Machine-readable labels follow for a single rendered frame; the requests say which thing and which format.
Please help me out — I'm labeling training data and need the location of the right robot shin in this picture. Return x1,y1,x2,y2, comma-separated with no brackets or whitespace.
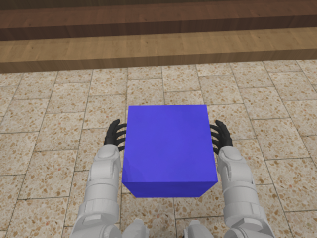
188,220,200,226

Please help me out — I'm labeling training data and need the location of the right robot thigh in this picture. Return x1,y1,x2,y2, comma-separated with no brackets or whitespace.
183,224,214,238

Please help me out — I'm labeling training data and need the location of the robot right forearm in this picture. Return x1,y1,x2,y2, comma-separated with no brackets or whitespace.
217,146,276,238

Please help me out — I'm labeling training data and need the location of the carton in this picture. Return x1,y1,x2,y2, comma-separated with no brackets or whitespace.
121,104,218,198

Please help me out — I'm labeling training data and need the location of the left robot upper arm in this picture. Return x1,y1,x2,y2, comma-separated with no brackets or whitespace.
70,223,122,238

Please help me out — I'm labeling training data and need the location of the right robot upper arm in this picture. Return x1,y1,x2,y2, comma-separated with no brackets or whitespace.
223,227,273,238

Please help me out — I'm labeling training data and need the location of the robot left hand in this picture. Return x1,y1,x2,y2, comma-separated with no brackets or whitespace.
104,119,127,152

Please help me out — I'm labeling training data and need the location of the robot right hand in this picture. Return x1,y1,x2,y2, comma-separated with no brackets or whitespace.
209,120,233,155

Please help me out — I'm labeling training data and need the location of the robot left forearm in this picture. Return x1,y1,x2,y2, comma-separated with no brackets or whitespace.
69,144,122,238

